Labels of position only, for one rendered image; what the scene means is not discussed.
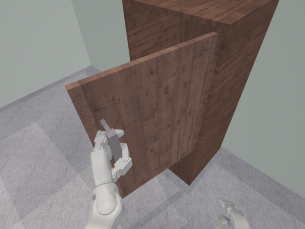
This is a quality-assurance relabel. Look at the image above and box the handle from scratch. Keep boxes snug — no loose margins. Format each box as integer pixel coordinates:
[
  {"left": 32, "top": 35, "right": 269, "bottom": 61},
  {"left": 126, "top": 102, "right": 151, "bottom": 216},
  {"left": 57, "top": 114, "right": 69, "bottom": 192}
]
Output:
[{"left": 100, "top": 119, "right": 122, "bottom": 162}]

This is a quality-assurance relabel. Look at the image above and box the cupboard door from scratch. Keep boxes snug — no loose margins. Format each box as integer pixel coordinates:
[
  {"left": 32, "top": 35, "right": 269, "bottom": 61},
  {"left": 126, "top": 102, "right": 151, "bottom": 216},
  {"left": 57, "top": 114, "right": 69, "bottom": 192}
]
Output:
[{"left": 65, "top": 32, "right": 218, "bottom": 199}]

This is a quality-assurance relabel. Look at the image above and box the right robot hand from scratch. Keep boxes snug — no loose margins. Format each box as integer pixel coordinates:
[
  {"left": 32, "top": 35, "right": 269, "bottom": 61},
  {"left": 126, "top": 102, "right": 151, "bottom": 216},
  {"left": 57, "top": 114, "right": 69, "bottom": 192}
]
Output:
[{"left": 215, "top": 198, "right": 251, "bottom": 229}]

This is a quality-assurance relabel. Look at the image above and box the left robot hand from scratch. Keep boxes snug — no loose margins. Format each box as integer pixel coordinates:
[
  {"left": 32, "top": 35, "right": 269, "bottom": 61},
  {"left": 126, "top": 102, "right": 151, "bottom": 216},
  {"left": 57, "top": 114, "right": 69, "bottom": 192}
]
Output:
[{"left": 90, "top": 129, "right": 132, "bottom": 188}]

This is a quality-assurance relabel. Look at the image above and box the left robot forearm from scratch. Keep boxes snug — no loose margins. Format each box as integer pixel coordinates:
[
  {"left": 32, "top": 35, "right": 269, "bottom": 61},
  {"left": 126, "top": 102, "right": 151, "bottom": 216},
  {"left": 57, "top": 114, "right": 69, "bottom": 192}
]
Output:
[{"left": 84, "top": 183, "right": 125, "bottom": 229}]

